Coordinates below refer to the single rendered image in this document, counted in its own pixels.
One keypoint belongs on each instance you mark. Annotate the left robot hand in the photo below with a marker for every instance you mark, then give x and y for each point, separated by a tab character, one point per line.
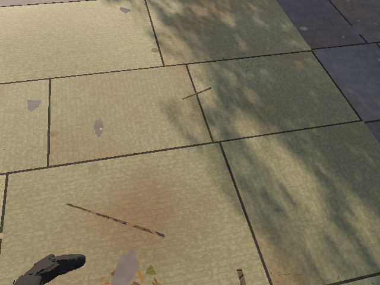
50	267

